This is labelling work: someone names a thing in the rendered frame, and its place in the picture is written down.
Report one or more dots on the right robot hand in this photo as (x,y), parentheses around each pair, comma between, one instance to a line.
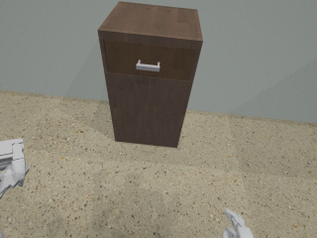
(238,223)

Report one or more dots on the cabinet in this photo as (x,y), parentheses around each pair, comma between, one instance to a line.
(149,110)

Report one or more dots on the drawer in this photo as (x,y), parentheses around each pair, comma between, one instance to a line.
(174,62)

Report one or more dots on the handle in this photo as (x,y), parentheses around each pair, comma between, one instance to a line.
(149,67)

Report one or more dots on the left robot hand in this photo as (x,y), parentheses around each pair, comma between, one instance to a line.
(13,164)

